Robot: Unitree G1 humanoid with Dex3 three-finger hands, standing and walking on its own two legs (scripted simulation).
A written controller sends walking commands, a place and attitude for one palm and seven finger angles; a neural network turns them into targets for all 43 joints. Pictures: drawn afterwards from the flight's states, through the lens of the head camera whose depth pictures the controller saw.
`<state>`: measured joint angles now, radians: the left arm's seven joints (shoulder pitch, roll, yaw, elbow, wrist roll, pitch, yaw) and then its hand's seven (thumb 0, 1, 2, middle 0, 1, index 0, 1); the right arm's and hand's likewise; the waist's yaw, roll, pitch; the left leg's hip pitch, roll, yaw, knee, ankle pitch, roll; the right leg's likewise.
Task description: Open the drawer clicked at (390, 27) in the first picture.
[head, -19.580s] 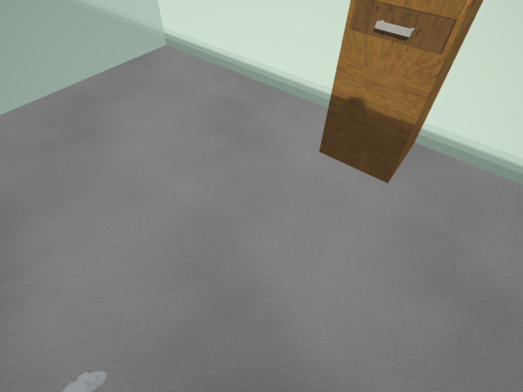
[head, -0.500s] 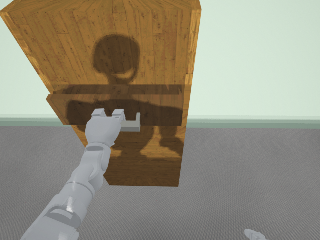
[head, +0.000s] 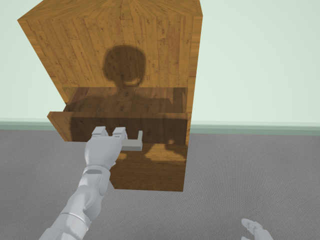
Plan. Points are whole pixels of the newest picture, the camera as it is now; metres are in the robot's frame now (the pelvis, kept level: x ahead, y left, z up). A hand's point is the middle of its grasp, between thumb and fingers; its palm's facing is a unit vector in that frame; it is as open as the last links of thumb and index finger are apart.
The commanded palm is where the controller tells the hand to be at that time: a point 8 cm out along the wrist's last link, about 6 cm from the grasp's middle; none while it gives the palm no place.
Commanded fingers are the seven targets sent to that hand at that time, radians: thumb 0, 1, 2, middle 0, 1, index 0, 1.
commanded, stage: pull the drawer open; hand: left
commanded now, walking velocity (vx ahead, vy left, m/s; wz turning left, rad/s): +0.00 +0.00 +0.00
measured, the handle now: (118, 139) +0.38 +0.15 +0.03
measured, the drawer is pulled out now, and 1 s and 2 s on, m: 0.12 0.24 0.29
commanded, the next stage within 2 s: open the thumb to release the handle in 1.70 s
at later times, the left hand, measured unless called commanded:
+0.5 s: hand (106, 178) +0.27 +0.16 +0.01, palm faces +0.02 -0.14 -0.99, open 5.7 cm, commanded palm +0.23 +0.16 +0.07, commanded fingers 0.00 0.90 0.90 -0.40 -1.35 -0.40 -1.35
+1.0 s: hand (101, 200) +0.22 +0.16 +0.01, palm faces +0.03 -0.13 -0.99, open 5.7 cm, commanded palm +0.18 +0.16 +0.07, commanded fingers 0.00 0.90 0.90 -0.40 -1.35 -0.40 -1.35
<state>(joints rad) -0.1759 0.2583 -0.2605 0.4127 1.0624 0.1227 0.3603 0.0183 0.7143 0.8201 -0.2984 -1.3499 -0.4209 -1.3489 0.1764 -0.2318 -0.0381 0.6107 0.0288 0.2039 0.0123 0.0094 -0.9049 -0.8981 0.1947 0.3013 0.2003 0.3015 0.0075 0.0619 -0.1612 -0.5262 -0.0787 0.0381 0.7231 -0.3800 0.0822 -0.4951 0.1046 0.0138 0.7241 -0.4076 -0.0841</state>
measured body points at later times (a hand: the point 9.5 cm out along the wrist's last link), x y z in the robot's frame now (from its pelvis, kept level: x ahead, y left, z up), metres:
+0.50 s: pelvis +0.00 +0.00 +0.00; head +0.01 -0.03 +0.45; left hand +0.27 +0.17 +0.06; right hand +0.18 -0.23 -0.11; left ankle -0.02 +0.07 -0.71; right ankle -0.04 -0.07 -0.71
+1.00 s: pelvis -0.01 -0.01 -0.01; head +0.00 -0.05 +0.44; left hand +0.21 +0.16 +0.06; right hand +0.20 -0.22 -0.10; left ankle -0.02 +0.07 -0.71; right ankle -0.04 -0.07 -0.71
